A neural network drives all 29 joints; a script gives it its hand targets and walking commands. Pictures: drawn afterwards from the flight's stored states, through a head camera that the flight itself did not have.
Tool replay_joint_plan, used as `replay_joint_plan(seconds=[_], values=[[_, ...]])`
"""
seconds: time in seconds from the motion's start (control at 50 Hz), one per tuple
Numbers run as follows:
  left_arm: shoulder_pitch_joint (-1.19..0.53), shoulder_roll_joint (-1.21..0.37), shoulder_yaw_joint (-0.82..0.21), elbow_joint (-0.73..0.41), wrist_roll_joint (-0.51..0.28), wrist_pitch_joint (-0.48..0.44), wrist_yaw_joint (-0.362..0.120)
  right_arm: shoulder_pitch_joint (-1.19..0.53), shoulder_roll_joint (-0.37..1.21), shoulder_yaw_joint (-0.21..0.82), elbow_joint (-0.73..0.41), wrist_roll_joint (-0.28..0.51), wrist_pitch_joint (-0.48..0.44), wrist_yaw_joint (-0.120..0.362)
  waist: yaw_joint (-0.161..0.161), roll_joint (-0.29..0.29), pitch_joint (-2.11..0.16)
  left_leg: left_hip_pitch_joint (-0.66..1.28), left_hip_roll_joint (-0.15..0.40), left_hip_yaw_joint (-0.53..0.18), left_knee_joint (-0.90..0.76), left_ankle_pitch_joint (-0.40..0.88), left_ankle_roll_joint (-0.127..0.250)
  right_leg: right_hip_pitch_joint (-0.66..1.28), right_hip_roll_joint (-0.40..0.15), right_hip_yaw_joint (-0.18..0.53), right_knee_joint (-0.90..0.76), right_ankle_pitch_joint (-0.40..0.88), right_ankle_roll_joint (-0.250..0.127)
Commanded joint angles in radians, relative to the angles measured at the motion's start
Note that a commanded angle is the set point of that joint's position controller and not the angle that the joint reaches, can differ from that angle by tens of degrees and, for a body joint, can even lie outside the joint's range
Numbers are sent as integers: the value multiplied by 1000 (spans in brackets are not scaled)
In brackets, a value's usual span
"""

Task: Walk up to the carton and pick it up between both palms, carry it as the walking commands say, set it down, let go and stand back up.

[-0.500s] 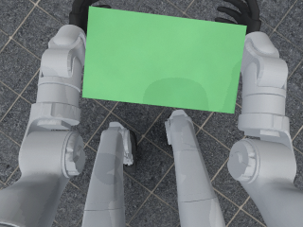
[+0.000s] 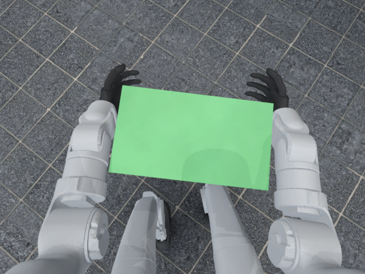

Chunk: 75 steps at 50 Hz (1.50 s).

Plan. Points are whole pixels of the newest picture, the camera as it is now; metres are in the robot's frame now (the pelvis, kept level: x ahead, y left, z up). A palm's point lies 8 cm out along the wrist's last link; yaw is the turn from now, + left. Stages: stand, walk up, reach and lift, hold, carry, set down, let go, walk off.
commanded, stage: reach and lift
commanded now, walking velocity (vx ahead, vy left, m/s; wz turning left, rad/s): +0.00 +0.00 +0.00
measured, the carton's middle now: (188, 145) +0.36 -0.04 -0.12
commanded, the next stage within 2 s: none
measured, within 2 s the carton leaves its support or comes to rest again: neither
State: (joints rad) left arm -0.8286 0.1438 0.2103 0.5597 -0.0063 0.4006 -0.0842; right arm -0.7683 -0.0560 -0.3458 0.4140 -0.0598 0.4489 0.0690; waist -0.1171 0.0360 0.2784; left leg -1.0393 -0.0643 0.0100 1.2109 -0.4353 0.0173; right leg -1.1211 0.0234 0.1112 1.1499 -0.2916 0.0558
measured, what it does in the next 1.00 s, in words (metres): rises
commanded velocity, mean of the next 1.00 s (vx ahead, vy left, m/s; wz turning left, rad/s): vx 0.00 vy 0.00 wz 0.00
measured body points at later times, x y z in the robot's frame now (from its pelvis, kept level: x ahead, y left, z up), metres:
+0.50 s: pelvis +0.08 -0.01 +0.08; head +0.16 +0.00 +0.52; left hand +0.45 +0.12 +0.04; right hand +0.41 -0.21 +0.06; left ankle +0.08 +0.11 -0.63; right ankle +0.14 -0.14 -0.63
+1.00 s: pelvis +0.11 +0.01 +0.12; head +0.12 +0.02 +0.57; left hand +0.42 +0.12 +0.10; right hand +0.37 -0.21 +0.12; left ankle +0.08 +0.11 -0.63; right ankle +0.14 -0.14 -0.63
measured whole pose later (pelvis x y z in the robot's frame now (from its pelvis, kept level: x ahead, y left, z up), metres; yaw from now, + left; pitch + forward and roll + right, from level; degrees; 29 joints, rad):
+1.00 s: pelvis +0.11 +0.01 +0.12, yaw +1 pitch -2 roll -1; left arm -0.19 0.00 0.09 0.35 0.11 0.50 -0.13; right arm -0.12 0.04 -0.24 0.20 -0.12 0.55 0.13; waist -0.12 -0.02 0.04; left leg -0.11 -0.04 -0.07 0.41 -0.26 0.03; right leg -0.18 0.00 0.07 0.35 -0.14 0.04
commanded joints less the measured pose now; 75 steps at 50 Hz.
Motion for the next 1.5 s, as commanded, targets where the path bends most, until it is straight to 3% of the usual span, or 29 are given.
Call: replay_joint_plan(seconds=[0.0,0.06,0.2,0.26,0.28,0.3,0.34,0.36,0.4,0.42,0.56,0.6,0.62,0.66,0.74,0.78,0.82,0.92,1.0,1.02,1.1,1.18,1.2,1.24,1.28,1.34,1.4,1.46,1.48], values=[[-725,-1070,-501,-198,-81,-40,-186,-495,1101,592,-6,75,1,140,-25,-23,-1510,295,-68,-67,-302,84,-22,795,110,-72,-173,174,-28],[-638,-1055,-363,-21,-9,-37,-215,-495,1169,573,79,62,3,138,69,-74,-1153,145,-79,-45,-345,16,12,738,96,-68,-243,110,-10],[-593,-1084,-223,27,64,-56,-253,-350,1213,401,172,-63,17,148,5,-129,-866,239,-73,-56,-430,-68,42,758,68,-49,-407,-18,-18],[-519,-1037,-236,14,119,-31,-254,-212,1180,307,246,-109,42,139,-12,-13,-801,317,-51,-67,-481,-72,27,796,52,-17,-440,7,-37],[-530,-1016,-231,-12,135,-37,-254,-246,1193,312,220,-94,40,140,43,-16,-780,339,-49,-67,-496,-51,36,801,58,-15,-452,13,-37],[-537,-1061,-253,-5,107,-35,-254,-234,1124,287,199,-113,40,139,-38,43,-770,359,-46,-78,-530,-69,18,823,55,-24,-458,36,-43],[-573,-1080,-286,-24,102,-23,-243,-225,1139,311,202,-105,43,135,-16,68,-736,373,-52,-82,-562,-84,4,860,67,-43,-467,43,-57],[-539,-1042,-268,-26,130,-25,-248,-248,1136,307,179,-111,42,139,12,58,-731,415,-51,-80,-570,-41,14,847,63,-45,-473,63,-47],[-394,-1090,-317,-23,130,-14,-240,-130,1094,310,137,-140,39,131,-57,75,-757,500,-44,-104,-586,74,7,899,67,-45,-499,176,-63],[-400,-1092,-321,-70,108,-42,-236,-172,1130,407,50,-98,23,133,1,31,-819,515,-61,-100,-574,169,19,968,77,-54,-482,266,-47],[-114,-1082,-523,-227,58,-70,-187,84,1053,582,-124,-30,-13,125,-15,35,-957,758,-57,-148,-613,622,-6,1081,95,-32,-512,663,-19],[-168,-1078,-569,-296,3,-57,-177,94,1025,552,-133,-52,-2,123,-56,-25,-918,763,-48,-161,-641,582,-8,1075,97,-44,-547,615,-22],[-69,-1108,-596,-315,8,-47,-165,166,1004,589,-162,-32,0,124,-40,47,-932,834,-36,-168,-649,742,-30,1090,102,-42,-550,683,-31],[11,-1062,-624,-356,19,-37,-152,208,991,643,-262,-4,3,126,-15,10,-920,875,-44,-163,-671,793,-25,1098,107,-38,-582,724,-11],[183,-1008,-535,-232,60,28,-132,277,856,559,-248,-57,59,107,-47,-68,-687,904,-30,-171,-748,784,-16,1095,102,-45,-673,665,0],[194,-1012,-609,-375,30,28,-114,314,850,623,-308,-4,60,114,-16,7,-750,1004,-20,-170,-760,929,-28,1112,99,-36,-691,701,-4],[160,-1021,-633,-433,10,35,-102,315,880,633,-316,19,88,124,-28,-42,-717,1027,-2,-193,-788,930,-26,1135,116,-38,-716,664,-2],[186,-946,-605,-439,51,89,-91,279,822,640,-340,52,122,127,10,45,-597,1005,-8,-164,-857,748,-29,1147,101,-57,-766,517,-17],[64,-957,-607,-449,23,111,-93,189,780,617,-332,32,154,127,-34,-37,-525,984,-12,-170,-895,570,-13,1154,104,-66,-780,431,-16],[-87,-938,-613,-513,18,109,-93,215,773,560,-268,11,165,121,-56,45,-506,977,-5,-166,-888,465,-25,1128,76,-46,-782,347,-34],[-121,-960,-595,-426,35,134,-126,67,849,622,-265,38,182,121,-13,-11,-503,852,-21,-130,-919,241,3,1209,76,-70,-783,260,-37],[-152,-1011,-607,-448,18,137,-149,-58,941,733,-352,116,191,132,42,-19,-593,871,-28,-125,-907,279,15,1202,69,-73,-767,294,-18],[-173,-1010,-607,-456,4,138,-149,-5,948,686,-302,88,210,136,7,-71,-605,878,-4,-144,-913,256,18,1224,62,-82,-761,279,-16],[-183,-1016,-579,-391,28,153,-165,-31,1002,689,-277,86,212,129,36,-62,-603,861,-6,-133,-901,208,24,1193,43,-80,-773,229,-25],[-257,-994,-566,-387,32,171,-176,-83,976,657,-254,65,219,134,9,-90,-602,863,-10,-133,-917,132,21,1169,35,-82,-783,162,-23],[-231,-977,-508,-281,55,178,-202,-216,1016,694,-303,98,225,131,80,-128,-566,837,-10,-113,-916,40,38,1172,24,-63,-827,13,-7],[-365,-979,-449,-234,59,166,-221,-232,1090,626,-151,72,243,133,97,-149,-516,779,-12,-98,-890,-25,43,1142,-17,-20,-868,-173,-12],[-312,-1036,-482,-284,50,172,-237,-215,1121,635,-152,86,243,144,107,-74,-548,853,-1,-98,-924,66,25,1143,10,-61,-845,23,-25],[-345,-1077,-531,-336,15,180,-239,-162,1130,618,-171,73,246,138,67,-60,-640,901,-7,-87,-909,153,16,1183,16,-65,-844,124,-33]])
